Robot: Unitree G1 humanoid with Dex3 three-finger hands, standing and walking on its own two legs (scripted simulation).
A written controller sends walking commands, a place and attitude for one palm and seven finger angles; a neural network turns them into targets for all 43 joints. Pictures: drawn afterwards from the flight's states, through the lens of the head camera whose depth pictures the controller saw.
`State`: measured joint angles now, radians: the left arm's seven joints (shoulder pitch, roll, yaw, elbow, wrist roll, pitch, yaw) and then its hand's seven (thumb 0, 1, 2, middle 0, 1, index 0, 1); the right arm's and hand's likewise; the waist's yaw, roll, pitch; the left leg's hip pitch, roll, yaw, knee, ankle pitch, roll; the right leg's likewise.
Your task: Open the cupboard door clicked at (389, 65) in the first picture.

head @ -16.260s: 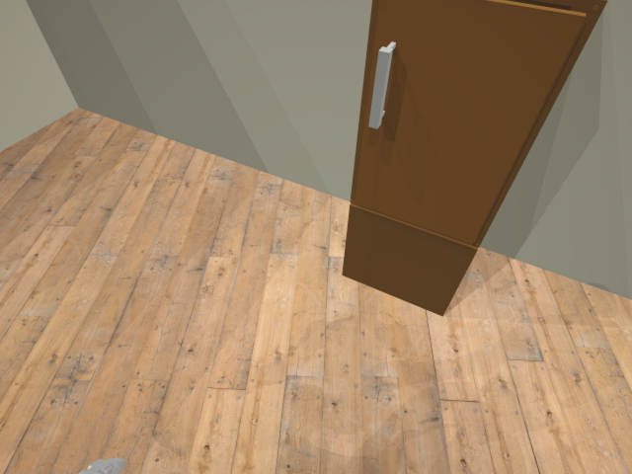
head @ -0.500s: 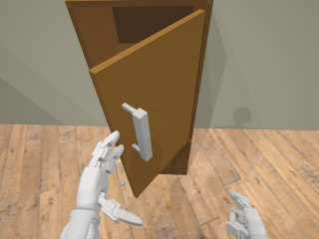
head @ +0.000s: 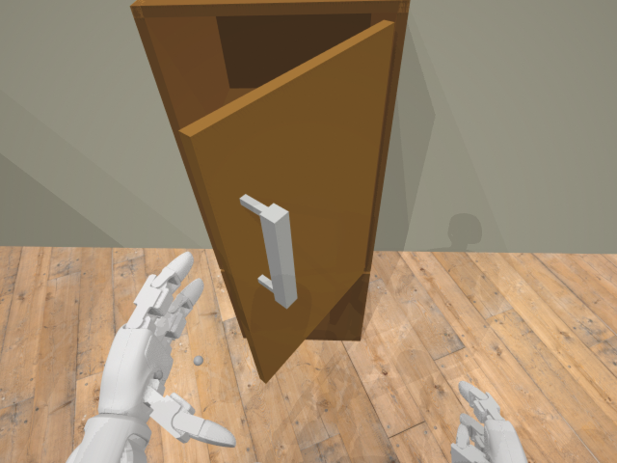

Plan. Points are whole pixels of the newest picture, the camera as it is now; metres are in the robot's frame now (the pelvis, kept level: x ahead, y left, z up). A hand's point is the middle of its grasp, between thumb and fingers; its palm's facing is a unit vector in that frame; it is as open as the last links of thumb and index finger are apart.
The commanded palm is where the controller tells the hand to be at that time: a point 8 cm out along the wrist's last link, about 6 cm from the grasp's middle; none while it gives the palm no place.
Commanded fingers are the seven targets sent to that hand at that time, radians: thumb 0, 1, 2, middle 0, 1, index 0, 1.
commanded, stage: draw the hand back to the body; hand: left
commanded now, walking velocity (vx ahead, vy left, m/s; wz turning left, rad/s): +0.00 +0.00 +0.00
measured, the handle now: (269, 254) +0.36 +0.08 +0.10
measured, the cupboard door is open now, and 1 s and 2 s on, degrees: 53 53 53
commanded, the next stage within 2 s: step back with the hand held close in 1.36 s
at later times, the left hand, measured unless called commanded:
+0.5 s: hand (98, 355) +0.19 +0.21 +0.15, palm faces +0.21 -0.94 -0.28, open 14.8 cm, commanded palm +0.16 +0.26 +0.17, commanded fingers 0.00 0.09 0.56 -0.17 -0.30 -0.17 -0.30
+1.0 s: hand (2, 298) +0.22 +0.29 +0.20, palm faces +0.43 -0.81 -0.40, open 8.9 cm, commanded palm +0.17 +0.33 +0.21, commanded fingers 0.00 0.90 0.90 -0.20 -0.30 -0.20 -0.30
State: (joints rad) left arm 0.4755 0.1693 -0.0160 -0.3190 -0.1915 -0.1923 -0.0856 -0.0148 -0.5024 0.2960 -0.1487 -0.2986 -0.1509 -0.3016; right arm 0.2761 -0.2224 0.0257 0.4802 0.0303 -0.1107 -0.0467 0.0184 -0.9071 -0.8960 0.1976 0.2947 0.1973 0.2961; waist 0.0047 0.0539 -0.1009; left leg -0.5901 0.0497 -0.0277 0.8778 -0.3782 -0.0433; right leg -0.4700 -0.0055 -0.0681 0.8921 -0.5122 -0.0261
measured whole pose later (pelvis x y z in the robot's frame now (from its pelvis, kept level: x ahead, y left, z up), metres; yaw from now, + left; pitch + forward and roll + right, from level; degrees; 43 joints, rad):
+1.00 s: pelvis +0.02 +0.03 +0.05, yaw -2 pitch -4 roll +0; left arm 0.48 0.35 0.33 -0.41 -0.07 -0.07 0.12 0.01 0.63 0.78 -0.20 -0.30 -0.20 -0.30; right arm 0.19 -0.21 0.03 0.63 0.00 -0.10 -0.09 0.02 -0.90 -0.90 0.20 0.30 0.20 0.30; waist 0.07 0.04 0.02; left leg -0.16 0.02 0.04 0.44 -0.22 0.00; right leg -0.03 -0.03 -0.02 0.39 -0.30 0.02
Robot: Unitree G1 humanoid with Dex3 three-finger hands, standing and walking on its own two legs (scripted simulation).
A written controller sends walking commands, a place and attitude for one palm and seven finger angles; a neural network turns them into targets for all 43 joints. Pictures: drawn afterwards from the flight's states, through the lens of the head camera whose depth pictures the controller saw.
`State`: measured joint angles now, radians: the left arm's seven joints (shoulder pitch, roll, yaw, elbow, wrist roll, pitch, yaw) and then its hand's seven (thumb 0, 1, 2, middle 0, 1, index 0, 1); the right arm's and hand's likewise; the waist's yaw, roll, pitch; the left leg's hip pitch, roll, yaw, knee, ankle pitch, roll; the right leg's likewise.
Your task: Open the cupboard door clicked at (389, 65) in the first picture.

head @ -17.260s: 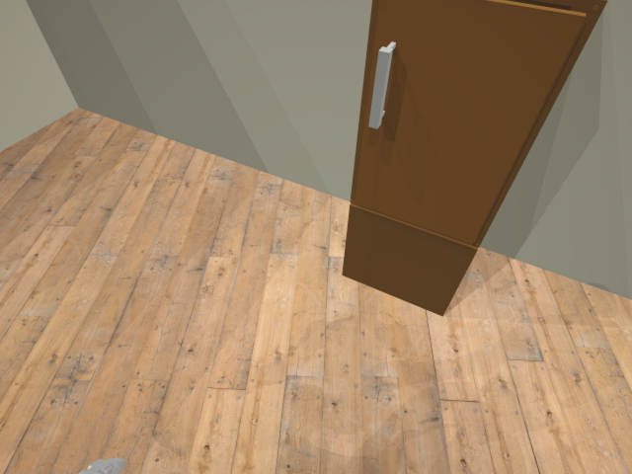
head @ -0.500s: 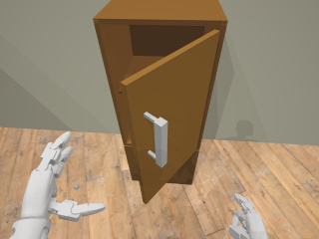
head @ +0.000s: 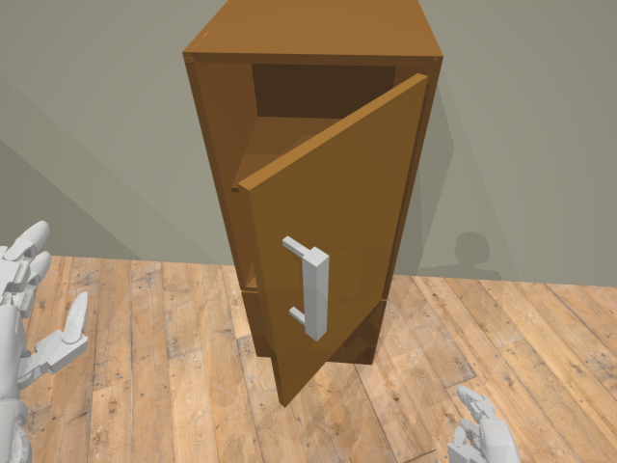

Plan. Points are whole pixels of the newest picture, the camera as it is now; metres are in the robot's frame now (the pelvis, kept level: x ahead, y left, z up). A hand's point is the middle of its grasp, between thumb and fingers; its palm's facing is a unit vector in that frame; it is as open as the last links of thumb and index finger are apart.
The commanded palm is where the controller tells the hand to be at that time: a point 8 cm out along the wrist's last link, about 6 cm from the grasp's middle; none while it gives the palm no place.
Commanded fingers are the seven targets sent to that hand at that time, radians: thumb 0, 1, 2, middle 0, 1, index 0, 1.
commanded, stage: draw the hand back to the body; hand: left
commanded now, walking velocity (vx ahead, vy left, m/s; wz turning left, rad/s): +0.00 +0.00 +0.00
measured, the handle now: (304, 290) +0.33 +0.06 +0.05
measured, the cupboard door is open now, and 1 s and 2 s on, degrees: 53 53 53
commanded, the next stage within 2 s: step back with the hand held close in 0.36 s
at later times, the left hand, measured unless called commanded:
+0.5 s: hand (85, 335) +0.18 +0.25 +0.15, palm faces +0.46 -0.80 -0.38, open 7.4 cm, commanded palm +0.14 +0.28 +0.17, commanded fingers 0.00 0.90 0.90 -0.20 -0.30 -0.20 -0.30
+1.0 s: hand (38, 377) +0.14 +0.27 +0.16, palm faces +0.35 -0.79 -0.50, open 7.4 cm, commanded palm +0.08 +0.31 +0.17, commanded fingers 0.00 0.90 0.90 -0.20 -0.30 -0.20 -0.30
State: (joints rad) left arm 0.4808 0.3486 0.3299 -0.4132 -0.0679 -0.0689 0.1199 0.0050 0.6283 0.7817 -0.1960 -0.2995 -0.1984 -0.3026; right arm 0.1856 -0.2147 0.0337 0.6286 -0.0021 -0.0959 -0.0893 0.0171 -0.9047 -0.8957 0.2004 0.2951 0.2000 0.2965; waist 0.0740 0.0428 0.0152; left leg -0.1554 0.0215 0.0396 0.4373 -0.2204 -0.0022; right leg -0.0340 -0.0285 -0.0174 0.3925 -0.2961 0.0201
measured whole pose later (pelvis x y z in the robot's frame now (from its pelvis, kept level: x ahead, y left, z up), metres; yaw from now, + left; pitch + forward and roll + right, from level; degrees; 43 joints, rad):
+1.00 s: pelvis -0.07 +0.01 -0.01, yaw -1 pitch -1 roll -1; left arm 0.57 0.43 0.41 -0.53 -0.06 -0.17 0.13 0.01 0.89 0.89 -0.21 -0.30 -0.21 -0.30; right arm 0.18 -0.22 -0.01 0.53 0.02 0.01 -0.09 0.02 -0.91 -0.90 0.20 0.29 0.20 0.30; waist 0.00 0.02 0.06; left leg -0.35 0.04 0.05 0.48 -0.13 0.02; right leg -0.24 -0.01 0.00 0.46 -0.21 0.03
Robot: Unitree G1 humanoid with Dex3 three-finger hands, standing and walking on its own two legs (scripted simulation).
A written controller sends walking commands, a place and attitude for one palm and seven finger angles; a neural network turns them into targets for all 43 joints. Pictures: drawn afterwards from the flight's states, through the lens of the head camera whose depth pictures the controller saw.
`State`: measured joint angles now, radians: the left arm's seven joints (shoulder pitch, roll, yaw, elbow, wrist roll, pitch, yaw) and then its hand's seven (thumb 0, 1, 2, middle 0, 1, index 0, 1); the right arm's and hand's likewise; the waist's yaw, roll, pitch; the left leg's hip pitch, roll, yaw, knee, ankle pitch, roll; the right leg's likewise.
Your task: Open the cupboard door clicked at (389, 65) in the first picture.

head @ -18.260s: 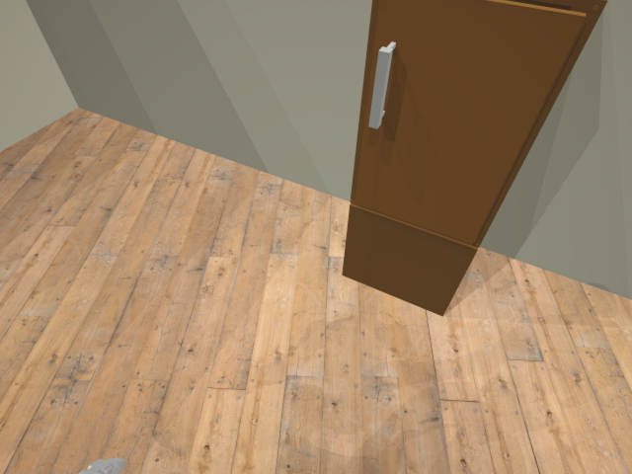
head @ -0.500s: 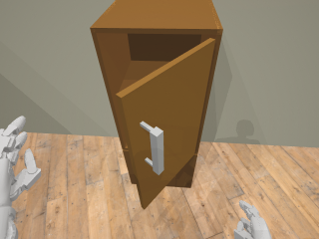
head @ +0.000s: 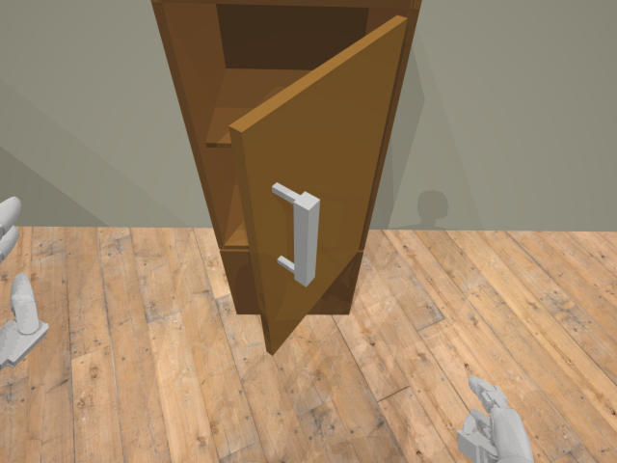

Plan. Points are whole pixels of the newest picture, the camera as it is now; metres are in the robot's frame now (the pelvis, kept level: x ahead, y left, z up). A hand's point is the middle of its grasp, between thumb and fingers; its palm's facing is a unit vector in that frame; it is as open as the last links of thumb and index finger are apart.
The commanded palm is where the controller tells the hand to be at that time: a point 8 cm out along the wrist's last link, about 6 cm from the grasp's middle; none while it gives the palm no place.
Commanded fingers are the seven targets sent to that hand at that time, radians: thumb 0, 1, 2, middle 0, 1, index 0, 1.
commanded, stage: step back with the hand held close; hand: left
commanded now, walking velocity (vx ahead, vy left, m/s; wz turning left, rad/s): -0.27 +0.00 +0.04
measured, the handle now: (293, 237) +0.40 +0.05 +0.06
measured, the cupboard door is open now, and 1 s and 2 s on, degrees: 53 53 53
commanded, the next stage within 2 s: stop stepping back and stand still in 0.50 s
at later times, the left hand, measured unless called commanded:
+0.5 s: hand out of the picture +0.10 +0.28 +0.18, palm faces +0.49 -0.75 -0.45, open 7.4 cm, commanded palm +0.02 +0.31 +0.18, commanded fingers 0.00 0.90 0.90 -0.20 -0.30 -0.20 -0.30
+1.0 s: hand out of the picture +0.02 +0.26 +0.17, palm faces +0.40 -0.79 -0.47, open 7.4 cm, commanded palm -0.04 +0.30 +0.18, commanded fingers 0.00 0.90 0.90 -0.20 -0.30 -0.20 -0.30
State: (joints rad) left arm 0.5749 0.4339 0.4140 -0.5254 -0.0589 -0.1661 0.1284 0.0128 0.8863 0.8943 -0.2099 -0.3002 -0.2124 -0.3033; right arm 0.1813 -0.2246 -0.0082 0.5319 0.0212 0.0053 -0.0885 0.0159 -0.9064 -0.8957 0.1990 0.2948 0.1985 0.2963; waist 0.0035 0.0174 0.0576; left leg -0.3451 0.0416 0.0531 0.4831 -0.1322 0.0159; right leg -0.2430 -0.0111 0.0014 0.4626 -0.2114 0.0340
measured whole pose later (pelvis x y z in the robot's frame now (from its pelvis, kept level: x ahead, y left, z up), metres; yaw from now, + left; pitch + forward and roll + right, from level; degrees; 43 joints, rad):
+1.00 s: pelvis -0.18 +0.00 +0.00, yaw +0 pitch +1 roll +0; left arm 0.59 0.43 0.43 -0.52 -0.04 -0.19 0.16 0.01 0.89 0.90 -0.21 -0.30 -0.21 -0.30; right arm 0.25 -0.18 0.03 0.61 -0.01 -0.16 -0.07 0.02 -0.90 -0.90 0.20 0.30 0.20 0.30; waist -0.02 -0.06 -0.02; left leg -0.31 0.00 0.04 0.41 -0.13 0.01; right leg -0.18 0.03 -0.02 0.45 -0.31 -0.01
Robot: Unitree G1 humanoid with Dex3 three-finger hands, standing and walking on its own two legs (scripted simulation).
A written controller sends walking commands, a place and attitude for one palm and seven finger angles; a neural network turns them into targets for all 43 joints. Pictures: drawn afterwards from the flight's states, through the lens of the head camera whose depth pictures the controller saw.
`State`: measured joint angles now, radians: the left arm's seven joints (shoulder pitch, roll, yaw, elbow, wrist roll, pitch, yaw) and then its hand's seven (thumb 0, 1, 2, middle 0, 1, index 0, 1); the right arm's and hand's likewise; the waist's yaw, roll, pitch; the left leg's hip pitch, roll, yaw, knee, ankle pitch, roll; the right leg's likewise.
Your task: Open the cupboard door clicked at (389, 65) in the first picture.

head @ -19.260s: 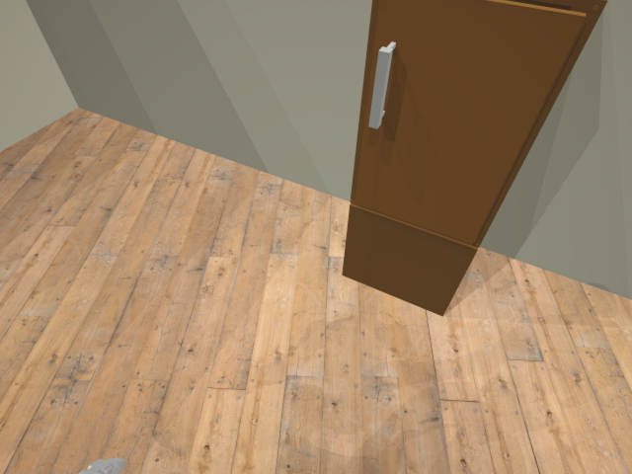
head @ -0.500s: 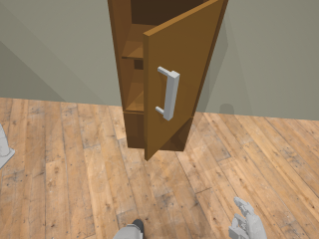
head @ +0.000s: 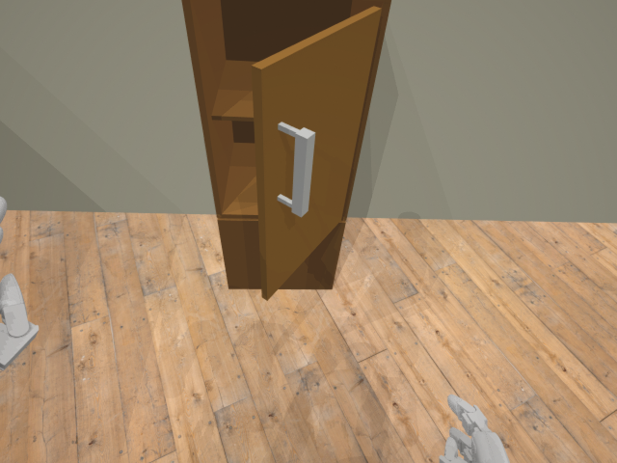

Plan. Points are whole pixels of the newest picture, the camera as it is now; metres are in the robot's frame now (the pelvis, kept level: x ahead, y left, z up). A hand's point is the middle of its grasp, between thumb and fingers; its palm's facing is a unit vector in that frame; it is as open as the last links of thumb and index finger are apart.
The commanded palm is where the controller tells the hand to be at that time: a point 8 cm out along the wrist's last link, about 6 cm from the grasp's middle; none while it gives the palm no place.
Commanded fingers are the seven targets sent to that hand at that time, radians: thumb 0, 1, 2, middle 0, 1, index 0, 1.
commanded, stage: stop stepping back and stand still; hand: left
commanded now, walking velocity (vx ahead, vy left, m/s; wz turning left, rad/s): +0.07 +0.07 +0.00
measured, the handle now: (292, 171) +0.58 +0.05 +0.06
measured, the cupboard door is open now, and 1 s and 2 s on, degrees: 53 53 53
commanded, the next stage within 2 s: let the arm hang, fingers relaxed in 0.44 s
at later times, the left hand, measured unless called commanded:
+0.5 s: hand (39, 327) +0.20 +0.26 +0.16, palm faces +0.36 -0.80 -0.48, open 7.4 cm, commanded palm +0.15 +0.30 +0.18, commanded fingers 0.00 0.90 0.90 -0.20 -0.30 -0.20 -0.30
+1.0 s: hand out of the picture -0.08 +0.17 -0.18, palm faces +0.06 -0.99 -0.16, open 7.2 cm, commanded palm none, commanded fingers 0.00 0.90 0.90 -0.20 -0.30 -0.20 -0.30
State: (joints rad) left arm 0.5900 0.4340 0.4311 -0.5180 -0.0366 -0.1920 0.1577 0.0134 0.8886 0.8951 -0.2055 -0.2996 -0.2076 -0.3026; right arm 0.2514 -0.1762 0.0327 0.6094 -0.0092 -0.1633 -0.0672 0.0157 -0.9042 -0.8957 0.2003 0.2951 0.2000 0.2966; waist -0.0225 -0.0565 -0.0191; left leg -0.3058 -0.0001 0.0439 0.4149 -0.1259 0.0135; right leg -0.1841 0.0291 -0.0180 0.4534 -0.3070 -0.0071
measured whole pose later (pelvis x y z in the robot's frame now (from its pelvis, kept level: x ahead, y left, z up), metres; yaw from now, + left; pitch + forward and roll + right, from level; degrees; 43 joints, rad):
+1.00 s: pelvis -0.02 +0.00 +0.00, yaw +1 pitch -1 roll -1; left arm 0.36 0.17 0.00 1.13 0.00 0.03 0.01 0.01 0.96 0.89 -0.20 -0.30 -0.20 -0.30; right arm 0.30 -0.17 0.01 1.10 -0.02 0.04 -0.03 0.01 -0.91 -0.90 0.20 0.29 0.20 0.30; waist 0.01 -0.02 0.07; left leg -0.28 -0.01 -0.03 0.46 -0.16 0.02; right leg -0.15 0.04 -0.05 0.42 -0.25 -0.04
